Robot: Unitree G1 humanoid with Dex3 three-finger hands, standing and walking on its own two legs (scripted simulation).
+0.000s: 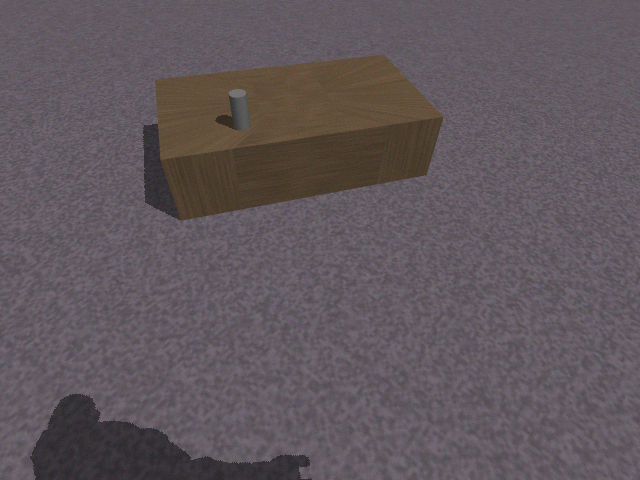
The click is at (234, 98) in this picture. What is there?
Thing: squat round
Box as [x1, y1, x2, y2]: [229, 89, 249, 130]
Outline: 234,89 229,92 234,128 238,130 243,130 249,127 246,94 244,90
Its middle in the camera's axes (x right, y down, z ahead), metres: -0.33 -0.54 +1.62
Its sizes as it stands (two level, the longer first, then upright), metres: 0.070 0.070 0.148
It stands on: a support 0.33 m high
